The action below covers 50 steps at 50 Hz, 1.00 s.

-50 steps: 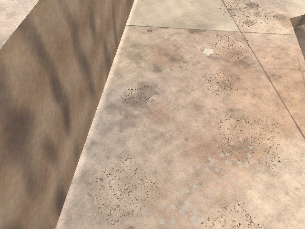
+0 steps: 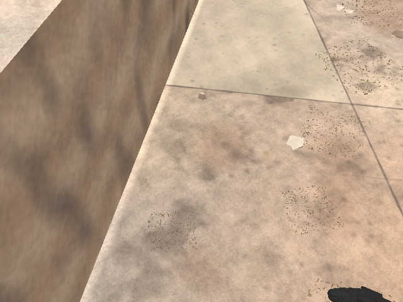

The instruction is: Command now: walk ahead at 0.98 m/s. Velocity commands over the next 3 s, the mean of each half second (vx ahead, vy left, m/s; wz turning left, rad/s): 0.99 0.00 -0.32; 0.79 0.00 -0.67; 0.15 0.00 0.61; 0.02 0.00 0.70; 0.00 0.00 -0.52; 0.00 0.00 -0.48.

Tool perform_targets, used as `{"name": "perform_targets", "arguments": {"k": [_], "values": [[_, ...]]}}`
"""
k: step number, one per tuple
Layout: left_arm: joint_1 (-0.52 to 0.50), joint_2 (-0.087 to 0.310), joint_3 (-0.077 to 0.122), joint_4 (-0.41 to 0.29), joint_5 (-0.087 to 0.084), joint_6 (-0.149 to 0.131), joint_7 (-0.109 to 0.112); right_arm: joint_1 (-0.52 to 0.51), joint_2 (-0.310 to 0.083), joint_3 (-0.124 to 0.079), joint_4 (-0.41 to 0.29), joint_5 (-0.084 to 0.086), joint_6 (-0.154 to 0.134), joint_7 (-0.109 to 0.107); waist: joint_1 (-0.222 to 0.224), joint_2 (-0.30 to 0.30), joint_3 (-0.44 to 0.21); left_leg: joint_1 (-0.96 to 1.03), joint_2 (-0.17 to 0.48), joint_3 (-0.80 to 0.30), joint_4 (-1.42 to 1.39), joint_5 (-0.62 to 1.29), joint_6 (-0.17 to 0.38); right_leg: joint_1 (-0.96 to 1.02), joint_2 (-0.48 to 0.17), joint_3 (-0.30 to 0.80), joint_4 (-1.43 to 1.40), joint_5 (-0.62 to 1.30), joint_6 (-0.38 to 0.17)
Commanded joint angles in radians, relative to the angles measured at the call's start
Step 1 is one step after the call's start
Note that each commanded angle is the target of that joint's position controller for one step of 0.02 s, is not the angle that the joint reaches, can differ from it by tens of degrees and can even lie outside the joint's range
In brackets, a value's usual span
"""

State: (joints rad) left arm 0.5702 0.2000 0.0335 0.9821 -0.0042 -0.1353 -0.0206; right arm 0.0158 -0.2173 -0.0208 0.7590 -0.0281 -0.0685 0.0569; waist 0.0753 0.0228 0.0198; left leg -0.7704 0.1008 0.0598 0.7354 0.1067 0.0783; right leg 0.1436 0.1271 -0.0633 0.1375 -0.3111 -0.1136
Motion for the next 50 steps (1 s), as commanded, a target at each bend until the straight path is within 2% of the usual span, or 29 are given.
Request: {"name": "perform_targets", "arguments": {"k": [1,4,6,7,8,9,11,13,16,19,21,23,25,27,28,29,30,31,32,33,34,35,37,40,43,46,48,49,50], "values": [[-0.004,0.144,0.011,-0.033,-0.007,-0.025,0.015,-0.123,-0.036,0.01,-0.068,0.011,-0.012,-0.002,-0.037,-0.054,0.134,0.235,-0.086,0.082,-0.183,0.096,0.027,-0.184,-0.244,0.06,-0.112,0.866,0.001],[-0.007,0.215,0.02,-0.011,0.011,-0.001,0.042,0.006,-0.12,-0.015,-0.031,0.007,-0.01,-0.03,-0.119,-0.129,0.005,0.388,-0.18,0.089,-0.201,-0.063,0.066,0.007,-0.292,0.053,0.145,1.362,0.024],[-0.063,0.252,0.034,-0.008,0.034,0.026,0.054,0.358,-0.193,-0.051,0.078,0.001,-0.013,-0.06,-0.28,-0.146,-0.15,0.722,-0.171,0.049,-0.224,-0.187,0.111,-0.071,-0.3,0.042,0.601,1.313,0.012],[-0.083,0.211,0.024,-0.03,0.034,0.022,0.048,0.537,-0.265,-0.079,0.107,-0.025,-0.008,-0.083,-0.341,-0.068,-0.256,0.95,0.007,-0.134,-0.191,-0.464,0.168,-0.263,-0.236,0.023,0.973,0.997,-0.012],[0.053,0.033,-0.009,-0.049,-0.025,0.005,0.02,0.53,-0.316,-0.098,0.119,-0.041,-0.009,-0.071,-0.197,0.285,-0.394,1.249,0.302,-0.772,-0.319,-0.745,0.355,-0.718,-0.022,0.085,1.442,-0.066,0.048],[-0.041,0.141,0.003,-0.063,-0.021,-0.006,0.029,0.445,-0.236,-0.092,0.112,-0.018,-0.011,-0.047,-0.215,0.099,-0.321,1.19,0.271,-0.845,-0.458,-0.839,0.329,-0.883,-0.071,0.176,1.45,-0.066,-0.006],[-0.174,0.132,0.0,-0.098,-0.005,0.002,0.024,0.314,-0.12,-0.07,0.127,-0.013,-0.03,-0.048,-0.133,-0.072,-0.072,0.862,0.219,-0.539,-0.526,-0.591,0.227,-0.841,-0.174,0.17,1.259,0.067,-0.026],[-0.188,0.079,-0.008,-0.111,0.035,0.04,0.002,0.3,-0.075,-0.046,0.16,-0.012,-0.055,-0.06,-0.067,-0.077,0.013,0.671,0.165,-0.377,-0.579,-0.465,0.153,-0.763,-0.212,0.179,1.184,0.087,-0.009],[-0.263,0.059,-0.008,-0.152,0.036,0.073,-0.025,0.325,-0.122,-0.052,0.187,0.018,-0.085,-0.054,-0.038,-0.027,0.088,0.609,0.14,-0.189,-0.666,-0.365,0.098,-0.853,-0.262,0.151,1.113,0.133,0.014],[-0.427,0.06,-0.008,-0.227,0.024,0.074,-0.041,0.32,-0.105,-0.041,0.185,0.021,-0.101,-0.054,-0.055,0.022,0.145,0.542,0.041,0.057,-0.7,-0.194,0.036,-0.863,-0.25,0.07,0.892,0.33,0.02],[-0.515,0.05,-0.013,-0.26,0.02,0.073,-0.053,0.354,-0.107,-0.032,0.193,0.03,-0.112,-0.055,-0.074,-0.01,0.165,0.519,0.019,0.154,-0.728,-0.057,0.01,-0.775,-0.218,-0.013,0.716,0.456,0.003],[-0.559,0.042,-0.018,-0.275,0.02,0.074,-0.062,0.406,-0.136,-0.029,0.209,0.044,-0.118,-0.067,-0.077,0.003,0.17,0.6,0.052,0.187,-0.741,0.137,-0.005,-0.723,-0.186,-0.069,0.621,0.522,-0.034],[-0.554,0.082,-0.01,-0.266,0.027,0.076,-0.057,0.43,-0.181,-0.032,0.2,0.034,-0.102,-0.078,-0.063,0.025,0.134,0.757,0.075,0.222,-0.623,0.604,-0.033,-0.705,-0.113,-0.136,0.589,0.468,-0.063],[-0.436,0.138,0.007,-0.225,0.029,0.077,-0.048,0.419,-0.235,-0.045,0.172,0.022,-0.068,-0.1,0.008,0.095,0.008,0.888,0.098,0.226,-0.379,0.959,-0.058,-0.589,-0.029,-0.16,0.566,0.345,-0.086],[-0.281,0.177,0.023,-0.185,0.026,0.079,-0.042,0.393,-0.257,-0.052,0.159,0.013,-0.047,-0.109,0.09,0.122,-0.081,0.876,0.122,0.211,-0.166,1.039,-0.049,-0.415,0.003,-0.147,0.568,0.286,-0.108],[-0.073,0.225,0.051,-0.125,0.032,0.083,-0.029,0.334,-0.285,-0.062,0.137,0.007,-0.03,-0.111,0.198,0.122,-0.185,0.804,0.135,0.187,0.121,1.02,-0.031,-0.189,0.01,-0.104,0.534,0.234,-0.136],[0.027,0.261,0.079,-0.091,0.02,0.09,-0.009,0.297,-0.278,-0.068,0.133,-0.004,-0.023,-0.101,0.236,0.08,-0.2,0.625,0.045,0.179,0.492,0.522,-0.032,-0.012,-0.04,0.007,0.457,0.149,-0.17],[-0.075,0.345,0.097,-0.089,0.027,0.102,0.006,0.31,-0.107,-0.028,0.06,-0.019,-0.047,-0.08,0.054,-0.239,-0.143,0.184,-0.12,0.114,0.856,-0.587,-0.071,0.169,-0.229,0.344,0.526,0.432,-0.24],[-0.078,0.399,0.111,-0.13,0.047,0.11,0.008,0.341,-0.115,-0.014,-0.036,0.029,-0.069,-0.069,0.036,-0.235,-0.387,-0.069,-0.147,-0.107,0.992,-0.615,-0.076,0.409,-0.378,0.8,0.303,0.162,-0.43],[-0.087,0.33,0.105,-0.128,0.045,0.109,0.02,0.233,-0.158,-0.01,-0.047,0.018,-0.091,-0.069,0.061,-0.033,-0.277,-0.139,-0.089,-0.155,0.899,-0.511,-0.058,0.31,-0.385,0.863,0.135,0.012,-0.371],[-0.126,0.263,0.089,-0.104,0.036,0.103,0.021,0.193,-0.163,-0.01,-0.051,0.015,-0.097,-0.066,0.013,0.069,-0.125,-0.112,-0.044,-0.156,0.769,-0.45,-0.052,0.13,-0.356,0.785,0.089,0.003,-0.315],[-0.159,0.235,0.079,-0.099,0.033,0.091,0.02,0.168,-0.147,-0.004,-0.054,-0.006,-0.09,-0.066,-0.034,0.104,-0.047,-0.055,-0.017,-0.151,0.702,-0.452,-0.06,-0.029,-0.319,0.703,0.084,0.1,-0.284],[-0.202,0.193,0.059,-0.098,0.015,0.066,0.024,0.198,-0.129,0.004,-0.05,-0.046,-0.039,-0.055,-0.11,0.109,0.025,0.068,0.023,-0.146,0.604,-0.466,-0.099,-0.271,-0.238,0.556,0.071,0.238,-0.256],[-0.21,0.248,0.064,-0.107,0.004,0.043,0.022,0.075,-0.119,0.013,-0.129,-0.032,-0.01,-0.047,-0.111,0.062,0.115,0.143,0.008,-0.053,0.349,-0.399,-0.148,-0.464,-0.146,0.402,0.089,0.749,-0.205],[-0.16,0.23,0.063,-0.083,-0.007,0.05,0.015,0.047,-0.072,0.035,-0.135,-0.018,-0.018,-0.042,-0.057,-0.031,0.032,0.357,-0.089,0.039,-0.009,-0.048,-0.099,-0.482,-0.03,0.229,0.181,0.952,-0.075],[-0.067,0.185,0.049,-0.035,-0.013,0.043,0.02,0.056,-0.089,0.028,-0.089,-0.002,-0.021,-0.048,0.001,-0.113,-0.009,0.503,-0.165,0.078,-0.175,0.175,-0.045,-0.361,-0.065,0.239,0.204,0.919,-0.004],[-0.111,0.227,0.059,-0.035,0.016,0.037,0.043,0.201,-0.153,0.007,-0.019,-0.003,-0.034,-0.062,-0.072,-0.142,-0.046,0.592,-0.184,0.042,-0.251,0.173,-0.025,-0.229,-0.099,0.237,0.379,0.95,0.031],[-0.202,0.26,0.066,-0.051,0.022,0.039,0.051,0.383,-0.182,-0.006,0.052,0.0,-0.05,-0.063,-0.185,-0.13,-0.089,0.708,-0.168,0.022,-0.333,0.248,-0.012,-0.212,-0.09,0.185,0.581,0.925,0.047],[-0.249,0.247,0.063,-0.065,0.015,0.042,0.06,0.554,-0.227,-0.02,0.124,0.001,-0.067,-0.06,-0.269,-0.045,-0.135,0.809,-0.07,-0.063,-0.37,0.552,0.027,-0.247,-0.016,0.101,0.938,0.595,0.072]]}}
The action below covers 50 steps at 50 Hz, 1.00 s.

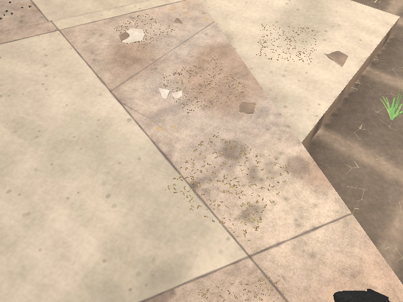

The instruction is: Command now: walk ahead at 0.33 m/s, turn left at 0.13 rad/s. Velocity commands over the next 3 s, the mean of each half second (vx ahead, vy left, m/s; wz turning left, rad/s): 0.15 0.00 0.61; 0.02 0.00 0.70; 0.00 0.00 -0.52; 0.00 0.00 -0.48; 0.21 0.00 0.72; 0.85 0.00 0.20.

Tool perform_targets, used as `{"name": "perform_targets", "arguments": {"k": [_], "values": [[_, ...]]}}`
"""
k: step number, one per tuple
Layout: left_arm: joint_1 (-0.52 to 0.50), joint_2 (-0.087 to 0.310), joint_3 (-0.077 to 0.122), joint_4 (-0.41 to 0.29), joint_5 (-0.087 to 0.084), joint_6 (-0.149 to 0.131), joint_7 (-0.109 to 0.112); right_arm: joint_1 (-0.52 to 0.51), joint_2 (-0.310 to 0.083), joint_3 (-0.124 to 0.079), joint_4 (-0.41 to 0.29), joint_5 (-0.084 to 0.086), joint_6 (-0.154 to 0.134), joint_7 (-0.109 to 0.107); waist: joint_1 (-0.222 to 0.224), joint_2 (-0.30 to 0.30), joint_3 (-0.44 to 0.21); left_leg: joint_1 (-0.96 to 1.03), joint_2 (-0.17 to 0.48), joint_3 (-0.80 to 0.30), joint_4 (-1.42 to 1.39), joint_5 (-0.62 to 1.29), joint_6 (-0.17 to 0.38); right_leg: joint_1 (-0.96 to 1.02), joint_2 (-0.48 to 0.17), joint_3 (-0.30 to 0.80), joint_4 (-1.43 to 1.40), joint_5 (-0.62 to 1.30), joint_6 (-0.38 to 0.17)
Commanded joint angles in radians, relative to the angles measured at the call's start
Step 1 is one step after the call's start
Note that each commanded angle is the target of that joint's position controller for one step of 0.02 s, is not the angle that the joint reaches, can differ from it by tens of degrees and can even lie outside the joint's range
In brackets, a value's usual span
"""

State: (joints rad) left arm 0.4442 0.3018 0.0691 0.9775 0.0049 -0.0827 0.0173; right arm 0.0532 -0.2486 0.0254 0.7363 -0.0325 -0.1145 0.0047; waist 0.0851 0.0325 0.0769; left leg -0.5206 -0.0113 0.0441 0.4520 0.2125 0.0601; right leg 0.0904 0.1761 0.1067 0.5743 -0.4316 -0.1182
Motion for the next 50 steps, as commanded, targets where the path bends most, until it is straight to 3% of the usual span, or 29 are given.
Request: {"name": "perform_targets", "arguments": {"k": [1,2,3,4,5,7,10,12,15,18,22,24,26,27,28,29,30,31,32,35,37,39,47,49,50], "values": [[0.149,0.001,0.0,-0.037,-0.014,0.002,0.023,0.489,-0.219,-0.065,0.156,-0.007,-0.017,0.008,-0.095,0.22,-0.352,0.899,0.335,-0.382,0.203,1.136,0.215,-0.515,0.03,-0.072,0.928,-0.295,0.127],[0.224,0.042,-0.01,-0.022,-0.013,0.007,0.021,0.444,-0.215,-0.083,0.123,0.024,0.001,0.018,-0.095,0.148,-0.522,0.981,0.412,-0.604,0.118,0.933,0.317,-0.64,-0.016,0.023,0.997,-0.182,0.113],[0.063,0.088,-0.013,-0.068,0.024,0.01,0.018,0.302,-0.187,-0.087,0.069,0.037,0.016,0.009,-0.1,0.065,-0.41,0.789,0.357,-0.585,-0.01,0.61,0.312,-0.651,-0.07,-0.005,0.966,-0.034,0.112],[-0.059,0.098,-0.013,-0.1,0.044,0.016,0.01,0.232,-0.138,-0.076,0.059,0.039,0.032,0.003,-0.094,-0.021,-0.289,0.629,0.289,-0.524,-0.064,0.362,0.289,-0.664,-0.102,-0.018,0.898,0.021,0.111],[-0.14,0.098,-0.016,-0.13,0.056,0.027,0.003,0.246,-0.127,-0.073,0.068,0.037,0.041,-0.002,-0.1,-0.065,-0.229,0.527,0.243,-0.489,-0.099,0.308,0.273,-0.665,-0.12,-0.022,0.834,0.028,0.118],[-0.165,0.068,-0.029,-0.169,0.053,0.066,0.0,0.29,-0.123,-0.074,0.101,0.034,0.057,-0.004,-0.072,-0.041,-0.177,0.37,0.186,-0.444,-0.133,0.31,0.243,-0.596,-0.136,-0.024,0.698,0.041,0.137],[-0.169,0.032,-0.046,-0.199,0.043,0.094,0.016,0.286,-0.172,-0.092,0.089,0.019,0.065,0.002,-0.038,-0.015,-0.192,0.256,0.137,-0.416,-0.121,0.333,0.216,-0.538,-0.125,-0.037,0.564,0.028,0.153],[-0.215,0.052,-0.044,-0.216,0.034,0.107,0.023,0.277,-0.188,-0.103,0.067,0.019,0.079,-0.001,-0.044,0.014,-0.19,0.221,0.109,-0.444,-0.129,0.151,0.175,-0.549,-0.119,-0.035,0.497,0.076,0.159],[-0.313,0.073,-0.041,-0.246,0.029,0.126,0.02,0.275,-0.198,-0.122,0.035,0.027,0.107,-0.008,-0.076,0.068,-0.167,0.211,0.068,-0.532,-0.179,-0.285,0.107,-0.585,-0.113,-0.009,0.417,0.127,0.158],[-0.373,0.068,-0.044,-0.264,0.019,0.12,0.023,0.294,-0.207,-0.14,0.031,0.028,0.134,-0.009,-0.11,0.104,-0.124,0.263,0.052,-0.611,-0.201,-0.516,0.088,-0.616,-0.106,0.018,0.313,0.127,0.158],[-0.411,0.059,-0.051,-0.289,-0.002,0.086,0.029,0.292,-0.211,-0.159,0.02,0.009,0.158,-0.003,-0.146,0.128,-0.104,0.318,0.053,-0.683,-0.17,-0.481,0.092,-0.564,-0.077,0.031,0.15,0.083,0.135],[-0.366,0.066,-0.049,-0.288,-0.012,0.07,0.034,0.256,-0.215,-0.165,0.006,0.01,0.162,0.002,-0.129,0.138,-0.108,0.303,0.044,-0.715,-0.153,-0.43,0.073,-0.469,-0.064,0.033,0.032,0.07,0.117],[-0.277,0.084,-0.041,-0.275,-0.009,0.056,0.047,0.192,-0.207,-0.164,-0.015,0.023,0.16,0.007,-0.073,0.129,-0.104,0.205,-0.013,-0.706,-0.134,-0.549,0.008,-0.277,-0.083,0.031,-0.208,0.152,0.1],[-0.277,0.138,-0.027,-0.281,-0.005,0.052,0.059,0.226,-0.163,-0.153,-0.019,0.032,0.155,0.005,-0.097,0.026,-0.13,0.123,-0.088,-0.622,-0.044,-0.762,-0.049,-0.162,-0.212,0.136,-0.33,0.121,0.069],[-0.302,0.23,-0.01,-0.319,0.008,0.061,0.061,0.283,-0.102,-0.14,-0.032,0.045,0.151,-0.001,-0.126,-0.172,-0.178,0.02,-0.214,-0.376,0.248,-0.82,-0.101,-0.091,-0.496,0.407,-0.401,0.017,-0.019],[-0.393,0.227,-0.01,-0.336,0.029,0.07,0.054,0.258,-0.197,-0.16,-0.027,0.012,0.147,-0.006,-0.131,-0.162,-0.101,-0.096,-0.197,-0.221,0.467,-0.782,-0.111,-0.211,-0.563,0.459,-0.43,0.131,-0.092],[-0.376,0.151,-0.022,-0.333,0.023,0.073,0.05,0.218,-0.247,-0.171,-0.033,-0.004,0.15,0.0,-0.131,-0.119,-0.096,-0.055,-0.106,-0.192,0.58,-0.712,-0.118,-0.253,-0.534,0.347,-0.374,0.321,-0.111],[-0.393,0.102,-0.034,-0.335,0.014,0.074,0.044,0.236,-0.232,-0.169,-0.023,-0.008,0.158,0.008,-0.147,-0.093,-0.091,-0.038,-0.094,-0.178,0.654,-0.659,-0.111,-0.269,-0.455,0.213,-0.33,0.448,-0.084],[-0.396,0.094,-0.039,-0.344,0.013,0.076,0.041,0.262,-0.211,-0.164,-0.015,-0.007,0.171,0.016,-0.155,-0.11,-0.096,-0.041,-0.091,-0.159,0.732,-0.627,-0.112,-0.262,-0.402,0.119,-0.303,0.525,-0.062],[-0.326,0.101,-0.036,-0.35,0.024,0.082,0.036,0.23,-0.198,-0.148,-0.036,0.016,0.192,0.044,-0.117,-0.15,-0.096,-0.095,-0.048,-0.098,0.782,-0.591,-0.13,-0.197,-0.372,-0.006,-0.258,0.676,-0.061],[-0.24,0.121,-0.023,-0.332,0.026,0.083,0.032,0.162,-0.182,-0.134,-0.065,0.02,0.193,0.051,-0.069,-0.169,-0.093,-0.122,-0.026,-0.078,0.708,-0.598,-0.142,-0.126,-0.39,-0.013,-0.243,0.732,-0.07],[-0.176,0.143,-0.01,-0.31,0.027,0.081,0.026,0.132,-0.165,-0.123,-0.08,0.021,0.196,0.054,-0.048,-0.188,-0.11,-0.107,-0.029,-0.079,0.639,-0.628,-0.139,-0.082,-0.414,-0.006,-0.221,0.797,-0.088],[-0.173,0.171,0.016,-0.285,0.023,0.077,-0.013,0.097,-0.124,-0.092,-0.092,0.036,0.196,0.028,-0.053,-0.259,-0.141,0.202,-0.058,-0.001,0.211,-0.668,-0.074,-0.184,-0.43,-0.055,-0.14,0.766,-0.079],[-0.167,0.156,0.01,-0.267,0.007,0.089,-0.015,0.149,-0.095,-0.079,-0.066,0.023,0.178,0.015,-0.097,-0.208,-0.133,0.373,-0.051,-0.009,-0.124,-0.432,-0.045,-0.265,-0.403,-0.072,-0.067,0.705,-0.025],[-0.12,0.094,-0.011,-0.257,0.004,0.087,-0.018,0.17,-0.115,-0.075,-0.052,0.003,0.164,0.004,-0.089,-0.109,-0.174,0.568,0.062,-0.14,-0.226,-0.317,-0.027,-0.393,-0.373,-0.084,-0.034,0.525,0.038]]}}
Over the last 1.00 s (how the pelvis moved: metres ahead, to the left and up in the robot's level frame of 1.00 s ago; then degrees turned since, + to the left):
0.96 -0.18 -0.02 -33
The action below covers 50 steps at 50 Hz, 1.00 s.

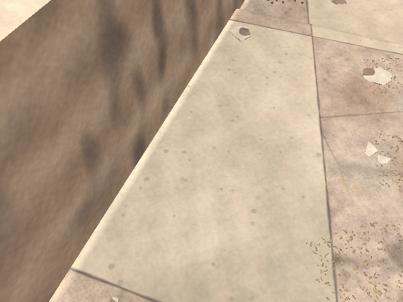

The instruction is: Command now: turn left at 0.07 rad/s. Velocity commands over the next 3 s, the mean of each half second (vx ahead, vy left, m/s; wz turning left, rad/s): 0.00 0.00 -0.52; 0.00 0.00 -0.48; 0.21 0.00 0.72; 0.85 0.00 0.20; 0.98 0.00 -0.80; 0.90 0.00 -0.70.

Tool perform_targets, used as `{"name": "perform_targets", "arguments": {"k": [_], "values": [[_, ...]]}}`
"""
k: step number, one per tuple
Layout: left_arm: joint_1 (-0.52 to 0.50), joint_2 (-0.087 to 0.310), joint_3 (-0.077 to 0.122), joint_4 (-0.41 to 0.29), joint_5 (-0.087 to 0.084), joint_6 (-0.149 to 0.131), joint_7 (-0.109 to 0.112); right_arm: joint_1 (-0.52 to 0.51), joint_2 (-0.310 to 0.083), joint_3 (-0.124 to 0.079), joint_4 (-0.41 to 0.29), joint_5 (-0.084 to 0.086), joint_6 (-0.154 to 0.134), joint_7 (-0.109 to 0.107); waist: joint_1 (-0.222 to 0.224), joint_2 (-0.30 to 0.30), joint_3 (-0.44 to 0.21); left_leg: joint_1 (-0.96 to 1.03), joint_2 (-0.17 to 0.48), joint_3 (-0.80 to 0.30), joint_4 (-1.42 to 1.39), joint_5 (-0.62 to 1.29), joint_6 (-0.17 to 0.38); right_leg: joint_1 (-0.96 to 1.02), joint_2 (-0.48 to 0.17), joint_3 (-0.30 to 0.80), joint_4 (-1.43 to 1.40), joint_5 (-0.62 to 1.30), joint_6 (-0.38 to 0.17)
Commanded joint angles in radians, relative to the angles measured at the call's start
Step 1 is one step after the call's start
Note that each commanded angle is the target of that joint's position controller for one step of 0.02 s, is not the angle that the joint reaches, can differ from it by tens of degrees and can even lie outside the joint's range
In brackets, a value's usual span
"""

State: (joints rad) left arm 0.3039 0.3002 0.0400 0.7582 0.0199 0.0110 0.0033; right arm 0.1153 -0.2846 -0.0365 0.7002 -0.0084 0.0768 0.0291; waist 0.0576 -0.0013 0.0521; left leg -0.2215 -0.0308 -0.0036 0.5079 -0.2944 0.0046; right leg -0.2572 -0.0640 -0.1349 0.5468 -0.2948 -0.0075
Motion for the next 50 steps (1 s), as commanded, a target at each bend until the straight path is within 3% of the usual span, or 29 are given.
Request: {"name": "perform_targets", "arguments": {"k": [1,2,3,4,5,6,9,12,14,18,21,22,23,24,25,26,27,29,30,33,37,40,43,45,47,48,50], "values": [[0.064,-0.043,-0.025,-0.068,-0.004,-0.011,-0.018,0.114,-0.12,-0.004,-0.028,-0.03,-0.041,-0.032,-0.04,0.194,-0.196,0.437,0.394,-0.383,-0.257,0.527,0.088,-0.245,-0.047,0.088,0.11,-0.158,0.002],[0.034,0.009,-0.014,-0.044,-0.005,0.012,-0.006,0.099,-0.121,-0.004,-0.01,-0.012,-0.053,-0.048,-0.077,0.194,-0.151,0.159,0.423,-0.285,-0.193,0.672,0.208,-0.093,-0.019,0.139,0.149,-0.299,0.006],[0.015,0.068,0.004,-0.044,-0.017,0.024,-0.006,0.03,-0.1,0.0,-0.016,-0.013,-0.06,-0.051,-0.054,0.17,-0.087,0.139,0.367,-0.218,-0.189,0.656,0.216,-0.107,0.011,0.154,0.226,-0.28,0.004],[0.0,0.101,0.022,-0.036,-0.017,0.027,-0.009,0.002,-0.108,-0.002,-0.015,-0.01,-0.06,-0.057,-0.056,0.178,-0.042,0.117,0.327,-0.155,-0.189,0.636,0.196,-0.154,0.041,0.161,0.309,-0.246,0.002],[0.027,0.132,0.04,-0.018,-0.012,0.028,-0.011,-0.006,-0.127,-0.01,-0.016,-0.011,-0.052,-0.064,-0.042,0.18,-0.032,0.124,0.287,-0.099,-0.181,0.658,0.172,-0.187,0.06,0.156,0.391,-0.209,0.005],[0.055,0.138,0.049,-0.002,-0.002,0.033,-0.016,0.004,-0.128,-0.012,-0.014,-0.003,-0.048,-0.073,-0.04,0.183,-0.038,0.127,0.284,-0.058,-0.169,0.728,0.17,-0.2,0.067,0.15,0.465,-0.195,0.012],[0.054,0.1,0.054,0.002,-0.01,0.045,-0.02,-0.004,-0.093,-0.009,-0.029,-0.008,-0.038,-0.078,-0.042,0.13,-0.047,0.121,0.291,0.003,-0.186,0.594,0.179,-0.237,0.06,0.136,0.588,-0.156,0.043],[-0.009,0.065,0.049,-0.037,-0.005,0.061,-0.028,0.017,-0.078,-0.011,-0.017,-0.012,-0.042,-0.089,-0.064,0.149,-0.01,0.146,0.316,0.01,-0.221,0.401,0.196,-0.299,0.03,0.11,0.508,-0.117,0.062],[-0.034,0.048,0.046,-0.061,-0.009,0.066,-0.041,0.025,-0.079,-0.015,-0.012,-0.021,-0.049,-0.084,-0.071,0.139,-0.026,0.163,0.329,0.03,-0.202,0.392,0.201,-0.272,0.018,0.101,0.424,-0.116,0.057],[-0.06,0.041,0.044,-0.112,-0.014,0.067,-0.059,0.016,-0.12,-0.035,-0.011,-0.026,-0.065,-0.061,-0.067,0.165,-0.065,0.121,0.365,0.083,-0.141,0.429,0.177,-0.139,0.023,0.05,0.259,-0.133,0.01],[-0.052,0.048,0.052,-0.135,-0.019,0.063,-0.062,0.011,-0.149,-0.05,-0.015,-0.014,-0.067,-0.043,-0.047,0.145,-0.084,0.092,0.387,0.12,-0.049,0.383,0.124,-0.043,0.041,0.019,0.115,-0.096,-0.025],[-0.017,0.05,0.055,-0.129,-0.012,0.055,-0.057,0.015,-0.151,-0.054,-0.01,-0.004,-0.064,-0.037,-0.017,0.096,-0.094,0.039,0.368,0.162,0.041,0.304,0.075,0.043,0.055,0.03,-0.002,0.001,-0.04],[0.051,0.11,0.073,-0.107,0.006,0.039,-0.042,0.056,-0.132,-0.053,-0.001,-0.002,-0.061,-0.027,0.014,-0.073,-0.105,-0.082,0.291,0.22,0.256,0.117,0.008,0.163,0.005,0.193,-0.162,0.116,-0.072],[0.069,0.298,0.112,-0.132,-0.004,0.025,-0.027,0.047,-0.043,-0.027,-0.076,-0.011,-0.051,-0.022,-0.016,-0.366,-0.076,-0.412,0.092,0.241,0.517,-0.4,-0.085,0.254,-0.295,0.674,-0.215,0.531,-0.203],[0.157,0.3,0.127,-0.123,-0.017,0.025,-0.024,-0.055,-0.075,-0.025,-0.103,-0.032,-0.036,-0.036,0.069,-0.211,-0.145,-0.451,0.05,0.02,0.651,-0.422,-0.078,0.253,-0.313,0.711,-0.22,0.565,-0.32],[0.111,0.259,0.114,-0.121,-0.015,0.029,-0.018,-0.046,-0.081,-0.025,-0.098,-0.021,-0.034,-0.04,0.032,-0.153,-0.106,-0.478,0.074,-0.023,0.683,-0.329,-0.067,0.23,-0.271,0.63,-0.224,0.421,-0.319],[0.022,0.212,0.099,-0.136,-0.017,0.04,-0.01,-0.029,-0.096,-0.03,-0.081,-0.011,-0.043,-0.042,-0.008,-0.109,-0.043,-0.472,0.096,-0.039,0.65,-0.204,-0.056,0.173,-0.202,0.55,-0.243,0.296,-0.277],[-0.091,0.159,0.081,-0.172,-0.026,0.046,-0.002,0.009,-0.127,-0.039,-0.058,-0.03,-0.05,-0.044,-0.05,-0.114,-0.05,-0.42,0.089,-0.033,0.617,-0.072,-0.054,0.136,-0.102,0.472,-0.238,0.322,-0.222],[-0.089,0.156,0.078,-0.175,-0.027,0.044,-0.006,0.033,-0.126,-0.04,-0.047,-0.035,-0.046,-0.041,-0.055,-0.092,-0.079,-0.399,0.076,-0.035,0.625,-0.052,-0.057,0.139,-0.089,0.459,-0.226,0.377,-0.214],[-0.049,0.186,0.087,-0.166,-0.024,0.033,-0.013,0.042,-0.103,-0.033,-0.049,-0.027,-0.034,-0.037,-0.046,-0.056,-0.101,-0.405,0.059,-0.049,0.571,-0.029,-0.067,0.154,-0.067,0.486,-0.207,0.38,-0.201],[-0.022,0.171,0.076,-0.162,-0.011,0.032,-0.003,0.041,-0.111,-0.033,-0.04,-0.018,-0.026,-0.045,-0.02,-0.102,-0.095,-0.414,0.055,-0.047,0.486,-0.019,-0.071,0.169,-0.066,0.519,-0.216,0.337,-0.2],[-0.003,0.166,0.068,-0.153,-0.004,0.028,0.0,0.031,-0.116,-0.034,-0.037,-0.015,-0.025,-0.049,-0.01,-0.099,-0.094,-0.398,0.054,-0.053,0.45,-0.031,-0.062,0.174,-0.082,0.554,-0.21,0.376,-0.205],[-0.025,0.113,0.038,-0.14,0.006,0.021,0.004,0.061,-0.097,-0.025,-0.01,-0.006,-0.025,-0.041,-0.021,-0.088,-0.099,-0.299,0.064,-0.035,0.372,-0.037,-0.041,0.147,-0.089,0.51,-0.222,0.408,-0.199],[-0.051,0.059,0.008,-0.123,0.018,0.012,0.006,0.069,-0.067,-0.012,0.011,0.0,-0.024,-0.031,-0.028,-0.087,-0.091,-0.154,0.061,-0.025,0.254,-0.046,-0.024,0.08,-0.076,0.457,-0.241,0.372,-0.183],[-0.054,0.098,0.012,-0.106,0.026,0.008,0.012,0.062,-0.09,-0.017,0.015,0.008,-0.022,-0.028,-0.024,-0.107,-0.061,-0.093,0.023,-0.009,0.204,-0.076,-0.005,0.054,-0.085,0.441,-0.222,0.37,-0.186],[-0.053,0.124,0.019,-0.097,0.024,0.009,0.018,0.056,-0.108,-0.022,0.01,0.009,-0.024,-0.028,-0.026,-0.102,-0.05,-0.098,0.007,-0.006,0.188,-0.104,0.005,0.07,-0.101,0.443,-0.197,0.417,-0.194],[-0.052,0.149,0.027,-0.083,0.008,0.014,0.029,0.083,-0.109,-0.023,0.008,0.012,-0.034,-0.025,-0.044,-0.08,-0.051,-0.091,-0.006,0.004,0.117,-0.105,0.025,0.122,-0.124,0.437,-0.134,0.543,-0.199]]}}
Over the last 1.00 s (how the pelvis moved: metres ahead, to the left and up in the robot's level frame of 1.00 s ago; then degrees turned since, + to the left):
0.16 -0.01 0.02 44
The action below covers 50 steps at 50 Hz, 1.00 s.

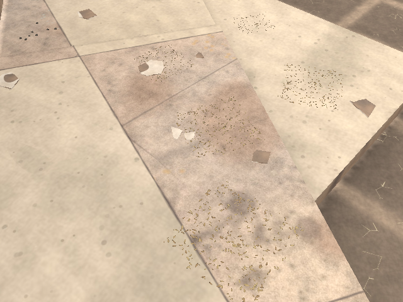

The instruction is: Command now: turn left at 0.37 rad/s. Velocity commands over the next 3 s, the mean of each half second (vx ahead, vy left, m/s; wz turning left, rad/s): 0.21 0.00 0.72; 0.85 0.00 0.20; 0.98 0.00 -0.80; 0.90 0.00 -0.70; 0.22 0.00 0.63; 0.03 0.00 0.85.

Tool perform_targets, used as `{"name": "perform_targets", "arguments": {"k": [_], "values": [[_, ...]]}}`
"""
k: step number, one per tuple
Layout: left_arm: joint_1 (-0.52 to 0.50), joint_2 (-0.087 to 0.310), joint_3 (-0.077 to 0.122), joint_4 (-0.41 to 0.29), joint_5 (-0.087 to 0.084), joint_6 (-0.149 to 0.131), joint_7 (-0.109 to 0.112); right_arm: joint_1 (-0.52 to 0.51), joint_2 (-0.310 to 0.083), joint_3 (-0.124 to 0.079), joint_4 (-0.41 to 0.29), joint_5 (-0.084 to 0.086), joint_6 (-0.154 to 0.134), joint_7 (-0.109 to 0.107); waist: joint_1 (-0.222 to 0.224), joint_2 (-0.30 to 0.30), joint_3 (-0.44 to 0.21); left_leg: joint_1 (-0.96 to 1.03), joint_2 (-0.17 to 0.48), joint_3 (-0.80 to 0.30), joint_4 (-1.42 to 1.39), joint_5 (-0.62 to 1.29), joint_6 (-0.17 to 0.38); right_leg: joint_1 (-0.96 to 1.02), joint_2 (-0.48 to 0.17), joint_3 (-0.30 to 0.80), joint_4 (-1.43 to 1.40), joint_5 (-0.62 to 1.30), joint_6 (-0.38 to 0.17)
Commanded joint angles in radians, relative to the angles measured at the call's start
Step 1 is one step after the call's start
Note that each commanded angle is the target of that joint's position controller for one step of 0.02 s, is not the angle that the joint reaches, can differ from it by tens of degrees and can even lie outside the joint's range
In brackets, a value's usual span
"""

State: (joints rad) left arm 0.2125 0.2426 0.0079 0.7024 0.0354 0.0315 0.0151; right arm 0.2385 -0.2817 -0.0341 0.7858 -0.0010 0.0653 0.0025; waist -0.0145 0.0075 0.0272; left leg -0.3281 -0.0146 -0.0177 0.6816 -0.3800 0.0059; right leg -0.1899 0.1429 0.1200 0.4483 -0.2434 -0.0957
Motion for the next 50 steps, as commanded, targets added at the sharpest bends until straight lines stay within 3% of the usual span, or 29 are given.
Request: {"name": "perform_targets", "arguments": {"k": [1,3,4,5,6,8,12,13,15,18,19,21,22,23,24,25,27,31,34,37,40,42,43,44,45,46,47,48,50], "values": [[0.032,0.209,0.062,-0.022,-0.016,-0.006,0.024,-0.021,-0.102,-0.023,-0.075,0.004,-0.031,0.001,0.014,-0.076,-0.032,0.044,-0.027,0.018,-0.135,0.027,0.035,0.068,-0.328,0.166,0.0,0.521,-0.099],[0.012,0.204,0.064,-0.033,-0.019,-0.013,0.033,0.006,-0.142,-0.03,-0.081,-0.01,-0.049,-0.001,-0.001,-0.005,-0.053,0.153,0.048,-0.151,-0.288,0.255,0.08,0.004,-0.257,0.099,0.126,0.375,-0.03],[0.0,0.169,0.058,-0.076,-0.017,-0.016,0.031,0.032,-0.255,-0.059,-0.09,-0.014,-0.057,0.0,0.018,0.152,-0.059,0.238,0.242,-0.436,-0.302,0.596,0.176,-0.163,-0.1,-0.03,0.302,0.118,0.035],[-0.065,0.154,0.052,-0.097,-0.011,-0.01,0.034,0.103,-0.263,-0.074,-0.065,-0.005,-0.054,0.009,-0.035,0.226,-0.032,0.281,0.362,-0.599,-0.334,0.855,0.311,-0.334,0.003,-0.1,0.453,-0.343,0.074],[-0.055,0.151,0.049,-0.09,-0.001,-0.008,0.03,0.136,-0.234,-0.073,-0.055,0.0,-0.053,0.012,-0.027,0.135,-0.044,0.298,0.338,-0.577,-0.339,0.797,0.334,-0.371,-0.03,-0.04,0.588,-0.373,0.086],[-0.054,0.146,0.051,-0.073,-0.014,-0.004,0.019,0.024,-0.193,-0.073,-0.083,0.003,-0.035,0.001,0.019,0.071,-0.01,0.238,0.208,-0.434,-0.339,0.615,0.25,-0.383,-0.082,-0.017,0.613,-0.238,0.112],[-0.09,0.134,0.042,-0.088,-0.015,-0.002,-0.001,0.037,-0.19,-0.087,-0.098,0.003,-0.015,-0.001,-0.005,0.091,-0.064,0.259,0.112,-0.405,-0.32,0.561,0.205,-0.361,-0.077,-0.051,0.489,-0.168,0.155],[-0.097,0.138,0.038,-0.094,-0.009,-0.006,-0.008,0.072,-0.202,-0.095,-0.094,0.002,-0.014,0.002,-0.023,0.087,-0.104,0.268,0.104,-0.443,-0.351,0.307,0.215,-0.345,-0.079,-0.051,0.445,-0.175,0.156],[-0.145,0.147,0.037,-0.107,-0.001,-0.015,-0.021,0.073,-0.218,-0.103,-0.105,-0.013,-0.016,0.014,-0.05,0.137,-0.074,0.217,0.1,-0.548,-0.433,-0.206,0.231,-0.337,-0.076,-0.047,0.354,-0.192,0.15],[-0.169,0.155,0.036,-0.113,-0.016,-0.042,-0.018,0.018,-0.226,-0.109,-0.129,-0.024,-0.029,0.027,-0.034,0.146,-0.02,0.087,0.085,-0.601,-0.428,-0.258,0.215,-0.224,-0.062,-0.042,0.217,-0.187,0.143],[-0.129,0.152,0.035,-0.102,-0.027,-0.054,-0.012,-0.034,-0.225,-0.109,-0.146,-0.024,-0.033,0.03,0.002,0.134,-0.018,0.001,0.065,-0.591,-0.411,-0.223,0.191,-0.109,-0.057,-0.039,0.138,-0.166,0.134],[0.078,0.177,0.049,-0.041,-0.041,-0.073,0.015,-0.161,-0.195,-0.102,-0.18,-0.023,-0.041,0.025,0.144,0.063,-0.014,-0.281,-0.033,-0.494,-0.273,-0.236,0.102,0.284,-0.085,-0.059,-0.089,-0.017,0.107],[0.178,0.273,0.073,-0.02,-0.031,-0.085,0.032,-0.137,-0.123,-0.083,-0.19,-0.01,-0.056,0.018,0.167,-0.107,-0.065,-0.43,-0.125,-0.335,-0.021,-0.287,0.048,0.454,-0.277,0.116,-0.17,-0.205,0.077],[0.143,0.379,0.092,-0.046,0.001,-0.086,0.035,-0.137,-0.049,-0.053,-0.237,0.003,-0.07,0.018,0.133,-0.251,-0.089,-0.56,-0.184,-0.198,0.247,-0.201,0.028,0.415,-0.557,0.575,-0.312,-0.582,0.002],[0.064,0.34,0.091,-0.05,0.018,-0.085,0.027,-0.163,-0.118,-0.058,-0.246,-0.013,-0.072,0.02,0.079,-0.118,-0.032,-0.574,-0.037,-0.17,0.376,-0.049,0.026,0.284,-0.584,0.606,-0.304,-0.619,-0.037],[0.034,0.267,0.073,-0.061,0.009,-0.088,0.019,-0.179,-0.147,-0.067,-0.237,-0.022,-0.072,0.033,0.068,-0.063,0.006,-0.575,-0.008,-0.152,0.416,0.022,0.025,0.232,-0.533,0.494,-0.281,-0.561,-0.032],[0.048,0.217,0.056,-0.053,-0.001,-0.103,0.011,-0.116,-0.138,-0.066,-0.204,-0.039,-0.067,0.068,0.05,-0.095,0.006,-0.526,0.016,-0.114,0.468,0.119,0.012,0.19,-0.418,0.27,-0.294,-0.39,0.001],[0.181,0.194,0.055,0.011,0.0,-0.138,-0.017,-0.138,-0.098,-0.045,-0.206,-0.041,-0.066,0.085,0.067,-0.103,0.052,-0.58,-0.001,-0.133,0.515,0.229,0.031,0.174,-0.37,0.131,-0.331,-0.27,-0.009],[0.245,0.184,0.054,0.045,-0.001,-0.15,-0.025,-0.236,-0.113,-0.042,-0.227,-0.045,-0.07,0.081,0.087,-0.093,0.107,-0.629,-0.014,-0.124,0.424,0.262,0.023,0.193,-0.372,0.053,-0.366,-0.184,-0.026],[0.269,0.176,0.05,0.073,0.0,-0.158,-0.028,-0.357,-0.099,-0.024,-0.264,-0.044,-0.082,0.098,0.11,-0.105,0.139,-0.539,-0.003,-0.023,0.208,0.301,0.026,0.162,-0.359,-0.06,-0.405,-0.029,-0.031],[0.334,0.188,0.046,0.145,-0.013,-0.146,-0.021,-0.433,-0.057,0.003,-0.294,-0.044,-0.097,0.107,0.112,-0.123,0.142,-0.341,0.021,0.118,0.005,0.246,0.073,0.175,-0.385,-0.075,-0.418,0.331,-0.059],[0.322,0.242,0.054,0.176,-0.019,-0.137,-0.013,-0.315,-0.075,-0.004,-0.266,-0.048,-0.102,0.078,0.034,-0.172,0.052,-0.114,-0.056,0.143,-0.047,0.111,0.114,0.214,-0.393,-0.109,-0.216,0.944,-0.051],[0.297,0.276,0.06,0.18,-0.021,-0.134,-0.007,-0.119,-0.123,-0.025,-0.216,-0.045,-0.108,0.055,-0.07,-0.187,-0.064,0.122,-0.087,0.122,-0.068,0.097,0.132,0.175,-0.396,-0.11,-0.006,1.14,-0.047],[0.236,0.292,0.062,0.169,-0.029,-0.139,-0.007,0.129,-0.168,-0.048,-0.144,-0.053,-0.119,0.029,-0.211,-0.174,-0.183,0.465,-0.017,0.031,-0.122,0.137,0.147,-0.029,-0.355,-0.128,0.28,0.97,-0.035],[0.279,0.157,0.031,0.121,-0.038,-0.146,-0.023,0.247,-0.284,-0.079,-0.118,-0.086,-0.126,0.001,-0.195,0.049,-0.366,0.786,0.284,-0.317,-0.186,-0.33,0.16,-0.338,-0.231,-0.14,0.674,0.263,-0.028],[0.278,0.109,0.025,0.086,-0.061,-0.154,-0.031,0.265,-0.311,-0.081,-0.131,-0.082,-0.132,0.0,-0.166,0.189,-0.498,0.796,0.479,-0.778,-0.382,-0.624,0.17,-0.492,-0.126,-0.015,0.91,-0.206,-0.035],[0.174,0.183,0.049,0.079,-0.056,-0.144,-0.031,0.178,-0.256,-0.072,-0.113,-0.076,-0.129,-0.002,-0.139,0.083,-0.309,0.63,0.441,-0.706,-0.437,-0.548,0.145,-0.58,-0.167,0.004,0.957,-0.098,-0.042],[0.157,0.154,0.041,0.075,-0.049,-0.142,-0.039,0.114,-0.188,-0.056,-0.095,-0.06,-0.13,-0.002,-0.088,0.049,-0.151,0.473,0.396,-0.513,-0.44,-0.344,0.132,-0.574,-0.222,-0.018,0.891,-0.015,-0.034],[0.184,0.098,0.034,0.107,-0.021,-0.113,-0.052,0.052,-0.117,-0.038,-0.073,-0.042,-0.145,-0.003,-0.009,0.085,-0.044,0.284,0.305,-0.271,-0.497,-0.089,0.104,-0.498,-0.269,-0.035,0.805,0.012,-0.01]]}}
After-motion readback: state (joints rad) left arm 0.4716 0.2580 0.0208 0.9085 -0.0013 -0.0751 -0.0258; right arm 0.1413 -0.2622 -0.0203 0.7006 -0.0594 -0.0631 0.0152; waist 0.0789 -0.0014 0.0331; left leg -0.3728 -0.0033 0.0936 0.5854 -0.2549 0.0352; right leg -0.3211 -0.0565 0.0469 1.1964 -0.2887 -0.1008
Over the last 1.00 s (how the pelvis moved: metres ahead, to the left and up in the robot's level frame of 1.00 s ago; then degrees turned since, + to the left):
-0.01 -0.05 0.01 -33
